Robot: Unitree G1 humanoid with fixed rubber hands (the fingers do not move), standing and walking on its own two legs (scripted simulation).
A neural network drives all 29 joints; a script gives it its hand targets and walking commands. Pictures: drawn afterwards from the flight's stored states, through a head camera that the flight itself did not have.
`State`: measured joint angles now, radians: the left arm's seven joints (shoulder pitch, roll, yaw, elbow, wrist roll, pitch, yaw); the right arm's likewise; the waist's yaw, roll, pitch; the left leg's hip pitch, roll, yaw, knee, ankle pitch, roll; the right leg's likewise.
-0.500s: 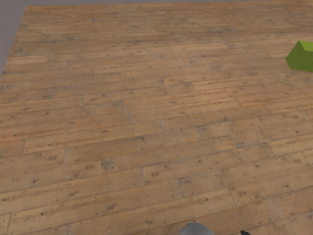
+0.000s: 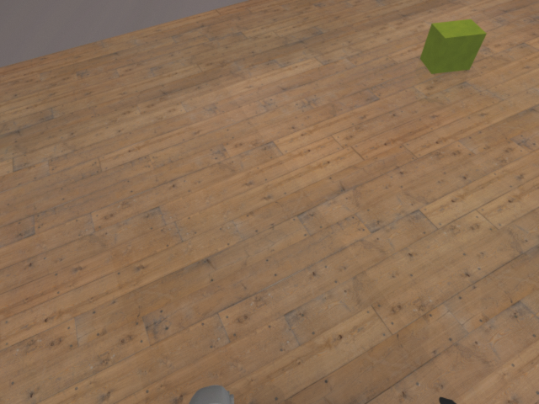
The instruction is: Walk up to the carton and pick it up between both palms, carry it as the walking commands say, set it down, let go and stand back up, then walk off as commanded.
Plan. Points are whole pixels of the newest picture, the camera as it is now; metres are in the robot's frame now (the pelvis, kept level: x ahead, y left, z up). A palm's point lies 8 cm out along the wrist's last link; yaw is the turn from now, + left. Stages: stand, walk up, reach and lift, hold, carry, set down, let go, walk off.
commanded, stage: walk up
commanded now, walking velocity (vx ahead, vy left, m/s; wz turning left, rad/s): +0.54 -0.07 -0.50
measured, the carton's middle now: (451, 46) +2.15 -1.11 -0.67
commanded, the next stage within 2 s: none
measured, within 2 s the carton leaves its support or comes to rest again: neither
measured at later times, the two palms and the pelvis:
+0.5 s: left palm (139, 296) +0.33 +0.29 -0.15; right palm (429, 396) +0.15 -0.21 -0.11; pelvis +0.21 +0.04 +0.00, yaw -13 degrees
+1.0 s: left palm (259, 198) +0.56 +0.06 -0.15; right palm (485, 253) +0.40 -0.40 -0.14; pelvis +0.44 -0.15 -0.01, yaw -19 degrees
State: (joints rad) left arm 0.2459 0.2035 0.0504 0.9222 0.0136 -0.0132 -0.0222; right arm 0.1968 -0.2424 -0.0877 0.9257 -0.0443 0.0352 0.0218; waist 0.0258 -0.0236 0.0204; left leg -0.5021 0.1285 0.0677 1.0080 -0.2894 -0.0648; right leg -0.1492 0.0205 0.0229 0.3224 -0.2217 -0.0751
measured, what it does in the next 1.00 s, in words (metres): walks ahead, turning right: left foot, then right foot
